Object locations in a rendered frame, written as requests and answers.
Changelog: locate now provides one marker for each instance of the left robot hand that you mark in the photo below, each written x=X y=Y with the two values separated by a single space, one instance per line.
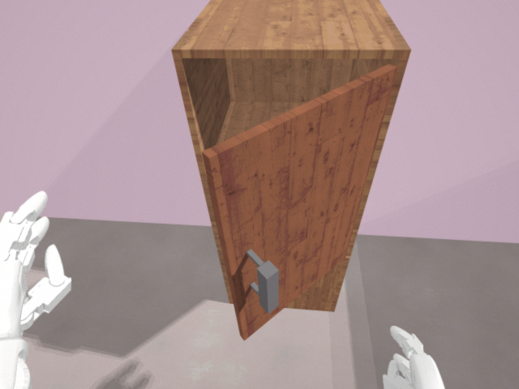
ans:
x=20 y=234

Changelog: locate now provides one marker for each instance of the right robot hand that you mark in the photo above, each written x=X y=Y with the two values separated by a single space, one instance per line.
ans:
x=420 y=372

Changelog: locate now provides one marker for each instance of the handle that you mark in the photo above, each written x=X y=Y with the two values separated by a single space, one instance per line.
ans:
x=268 y=282

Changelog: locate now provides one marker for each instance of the cupboard door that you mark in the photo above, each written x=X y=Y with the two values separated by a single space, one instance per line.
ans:
x=290 y=189

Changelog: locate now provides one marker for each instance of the robot left forearm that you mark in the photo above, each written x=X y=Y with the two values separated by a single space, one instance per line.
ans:
x=14 y=373

